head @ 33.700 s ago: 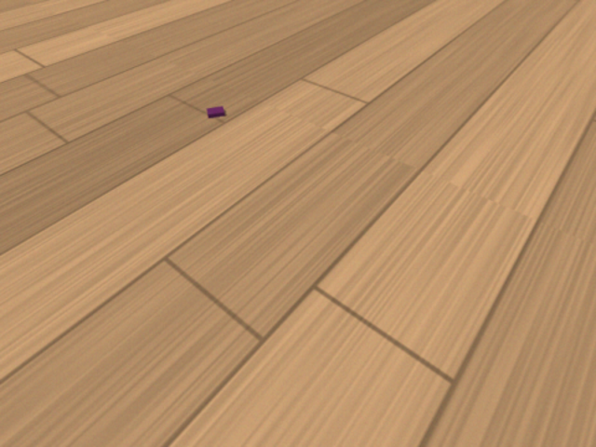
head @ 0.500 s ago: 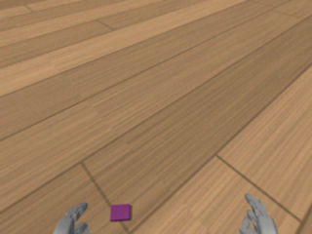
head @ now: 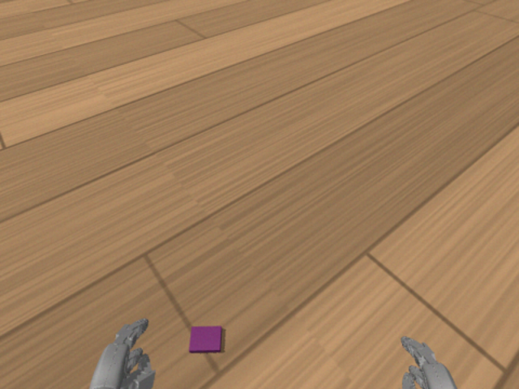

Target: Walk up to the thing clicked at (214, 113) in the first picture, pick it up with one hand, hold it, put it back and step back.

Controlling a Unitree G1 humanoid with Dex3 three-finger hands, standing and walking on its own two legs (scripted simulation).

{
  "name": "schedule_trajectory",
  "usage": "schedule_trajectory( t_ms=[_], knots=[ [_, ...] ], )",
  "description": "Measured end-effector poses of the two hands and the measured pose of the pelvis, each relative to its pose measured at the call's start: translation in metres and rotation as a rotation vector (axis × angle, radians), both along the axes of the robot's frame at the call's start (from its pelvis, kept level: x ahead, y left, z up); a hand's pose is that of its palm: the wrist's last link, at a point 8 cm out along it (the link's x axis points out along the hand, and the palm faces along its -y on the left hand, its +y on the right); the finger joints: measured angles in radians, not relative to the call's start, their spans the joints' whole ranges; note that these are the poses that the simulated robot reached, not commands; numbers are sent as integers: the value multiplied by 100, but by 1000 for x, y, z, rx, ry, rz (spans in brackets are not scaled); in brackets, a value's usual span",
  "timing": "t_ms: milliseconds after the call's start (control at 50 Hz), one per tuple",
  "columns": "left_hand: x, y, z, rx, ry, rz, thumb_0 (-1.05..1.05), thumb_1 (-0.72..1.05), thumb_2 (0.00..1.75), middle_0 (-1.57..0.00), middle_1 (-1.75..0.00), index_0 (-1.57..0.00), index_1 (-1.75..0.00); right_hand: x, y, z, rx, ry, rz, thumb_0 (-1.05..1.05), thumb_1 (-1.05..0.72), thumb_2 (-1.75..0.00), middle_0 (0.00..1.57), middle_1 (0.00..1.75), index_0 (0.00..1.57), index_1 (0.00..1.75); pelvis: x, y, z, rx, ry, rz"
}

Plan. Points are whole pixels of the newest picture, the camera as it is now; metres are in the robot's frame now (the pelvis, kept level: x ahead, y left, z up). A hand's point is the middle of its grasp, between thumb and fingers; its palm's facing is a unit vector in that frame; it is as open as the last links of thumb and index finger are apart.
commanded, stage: stand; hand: left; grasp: from above
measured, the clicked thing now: (205, 339) +0.43 +0.22 -0.71
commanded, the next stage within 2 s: none
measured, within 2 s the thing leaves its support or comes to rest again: neither
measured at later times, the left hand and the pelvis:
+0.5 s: hand out of the picture +0.04 +0.24 -0.11, palm faces +0.04 -0.95 -0.32, open 7.4 cm; pelvis +0.00 +0.01 +0.05, yaw +0 degrees
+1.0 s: hand out of the picture +0.04 +0.24 -0.10, palm faces +0.03 -0.94 -0.35, open 7.4 cm; pelvis -0.01 +0.00 +0.06, yaw +1 degrees
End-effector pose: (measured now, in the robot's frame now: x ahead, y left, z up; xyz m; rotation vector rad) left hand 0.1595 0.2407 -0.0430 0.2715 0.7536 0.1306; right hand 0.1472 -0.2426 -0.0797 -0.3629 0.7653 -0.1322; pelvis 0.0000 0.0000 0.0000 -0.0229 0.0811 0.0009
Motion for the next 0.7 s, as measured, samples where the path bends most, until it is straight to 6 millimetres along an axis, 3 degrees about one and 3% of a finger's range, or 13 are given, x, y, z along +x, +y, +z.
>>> schedule_trajectory(
  t_ms=[80, 200, 400, 540, 700],
  knots=[
    [-12, 19, -16, 36, 78, 16, 1, 90, 90, -20, -30, -20, -29, -16, -11, -4, 15, 148, 3, 1, -90, -90, 21, 30, 21, 30, -4, 1, 10, 17, -42, -2],
    [-51, 40, -32, 47, 233, 82, 1, 90, 90, -20, -30, -20, -30, -43, -26, -2, 19, 256, -71, 1, -90, -90, 21, 30, 21, 30, -1, 5, 22, 16, -76, -4],
    [-109, 43, -37, 25, 423, 157, 1, 90, 90, -20, -30, -20, -30, -67, -23, 1, 39, 366, -124, 1, -91, -90, 21, 30, 20, 30, 2, 7, 41, 13, -123, 4],
    [-127, 41, -34, 17, 480, 176, 1, 90, 90, -20, -30, -20, -30, -73, -19, 4, 60, 396, -134, 0, -91, -90, 21, 30, 20, 30, 1, 7, 50, 15, -147, 7],
    [-130, 45, -28, 32, 494, 181, 1, 90, 90, -20, -30, -20, -30, -80, -24, 6, 63, 415, -147, 0, -91, -90, 21, 30, 21, 30, -3, 4, 55, 19, -160, 8]
  ],
)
